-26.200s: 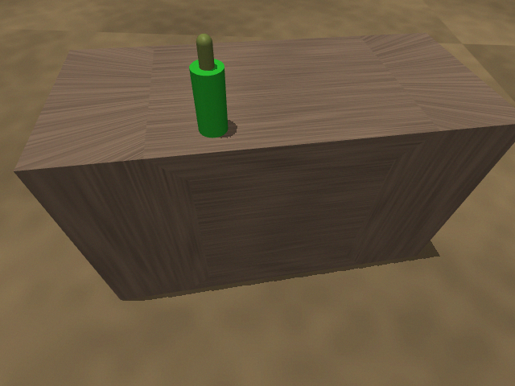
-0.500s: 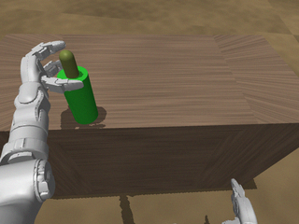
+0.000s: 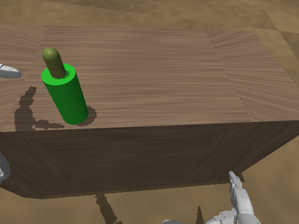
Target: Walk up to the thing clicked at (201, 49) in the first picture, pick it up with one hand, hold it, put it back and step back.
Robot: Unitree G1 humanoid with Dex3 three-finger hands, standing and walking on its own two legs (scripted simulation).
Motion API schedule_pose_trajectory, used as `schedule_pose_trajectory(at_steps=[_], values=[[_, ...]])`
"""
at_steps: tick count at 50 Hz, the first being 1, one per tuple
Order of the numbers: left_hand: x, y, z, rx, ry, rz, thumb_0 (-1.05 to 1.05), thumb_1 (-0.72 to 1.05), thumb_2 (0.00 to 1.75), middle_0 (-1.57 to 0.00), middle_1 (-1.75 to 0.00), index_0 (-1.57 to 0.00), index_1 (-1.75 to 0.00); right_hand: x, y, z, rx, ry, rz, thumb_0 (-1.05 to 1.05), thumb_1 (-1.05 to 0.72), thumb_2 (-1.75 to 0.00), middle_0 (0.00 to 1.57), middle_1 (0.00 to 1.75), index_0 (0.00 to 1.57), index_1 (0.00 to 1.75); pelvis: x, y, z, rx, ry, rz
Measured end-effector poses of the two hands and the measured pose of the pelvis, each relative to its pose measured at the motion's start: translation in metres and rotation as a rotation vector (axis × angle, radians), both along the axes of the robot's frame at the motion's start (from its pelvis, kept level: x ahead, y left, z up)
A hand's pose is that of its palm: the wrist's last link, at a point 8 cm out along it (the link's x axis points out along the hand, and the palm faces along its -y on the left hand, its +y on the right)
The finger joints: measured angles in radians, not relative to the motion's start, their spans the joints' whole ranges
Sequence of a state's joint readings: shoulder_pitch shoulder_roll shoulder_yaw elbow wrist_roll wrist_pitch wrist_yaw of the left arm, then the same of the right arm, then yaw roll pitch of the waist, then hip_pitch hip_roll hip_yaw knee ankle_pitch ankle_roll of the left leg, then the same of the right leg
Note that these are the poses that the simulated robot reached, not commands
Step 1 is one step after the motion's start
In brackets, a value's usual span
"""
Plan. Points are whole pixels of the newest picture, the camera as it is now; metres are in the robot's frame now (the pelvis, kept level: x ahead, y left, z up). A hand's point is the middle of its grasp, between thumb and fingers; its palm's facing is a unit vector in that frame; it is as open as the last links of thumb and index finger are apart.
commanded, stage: rise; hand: left
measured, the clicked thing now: (64, 88) +0.44 +0.18 +0.11
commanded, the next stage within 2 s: sink last in 0.16 s
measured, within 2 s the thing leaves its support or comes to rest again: neither
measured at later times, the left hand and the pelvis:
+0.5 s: hand out of the picture +0.50 +0.33 +0.17, palm faces +0.28 -0.92 -0.28, open 17.5 cm; pelvis +0.04 +0.03 +0.00, yaw -3 degrees
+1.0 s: hand out of the picture +0.24 +0.23 +0.20, palm faces +0.29 -0.84 -0.46, open 17.6 cm; pelvis +0.03 +0.00 +0.01, yaw +0 degrees
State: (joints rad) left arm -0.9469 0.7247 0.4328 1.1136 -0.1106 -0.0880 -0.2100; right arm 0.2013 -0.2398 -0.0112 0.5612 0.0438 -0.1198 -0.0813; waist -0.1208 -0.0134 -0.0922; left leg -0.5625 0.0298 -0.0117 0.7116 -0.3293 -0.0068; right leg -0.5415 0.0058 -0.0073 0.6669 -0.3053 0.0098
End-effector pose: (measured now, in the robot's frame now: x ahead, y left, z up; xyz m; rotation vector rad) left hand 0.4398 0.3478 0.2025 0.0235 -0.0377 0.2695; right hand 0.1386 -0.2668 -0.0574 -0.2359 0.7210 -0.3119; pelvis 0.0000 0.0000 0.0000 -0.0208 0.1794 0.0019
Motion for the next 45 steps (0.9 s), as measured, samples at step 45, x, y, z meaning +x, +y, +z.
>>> schedule_pose_trajectory(at_steps=[45], values=[[-0.201, -0.062, 0.006, 0.472, -0.099, 0.020, -0.01, -0.60, 0.01, -0.10, -0.04, -0.09, -0.05, 0.054, 0.028, -0.017, 0.150, 0.070, 0.101, -0.01, 0.47, -0.07, 0.06, 0.06, 0.05, 0.05, 0.041, 0.006, 0.008, 0.009, -0.102, 0.013]])
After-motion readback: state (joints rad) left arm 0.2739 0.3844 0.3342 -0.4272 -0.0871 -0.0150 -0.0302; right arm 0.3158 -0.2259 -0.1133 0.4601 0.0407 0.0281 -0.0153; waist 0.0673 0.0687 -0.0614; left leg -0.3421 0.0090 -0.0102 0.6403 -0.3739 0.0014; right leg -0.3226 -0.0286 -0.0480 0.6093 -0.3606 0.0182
